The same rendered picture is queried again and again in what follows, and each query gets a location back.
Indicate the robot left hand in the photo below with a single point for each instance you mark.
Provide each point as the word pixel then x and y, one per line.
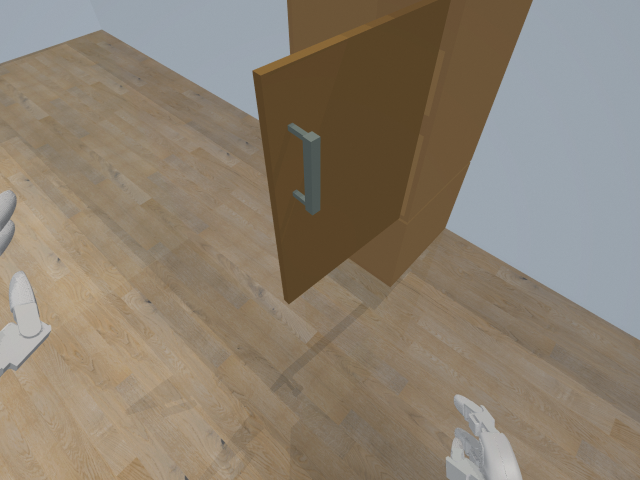
pixel 18 341

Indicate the handle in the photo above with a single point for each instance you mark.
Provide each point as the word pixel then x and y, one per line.
pixel 312 168

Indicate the robot right hand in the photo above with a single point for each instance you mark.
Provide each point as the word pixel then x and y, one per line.
pixel 490 458

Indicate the cupboard door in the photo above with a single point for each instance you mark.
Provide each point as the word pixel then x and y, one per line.
pixel 364 92

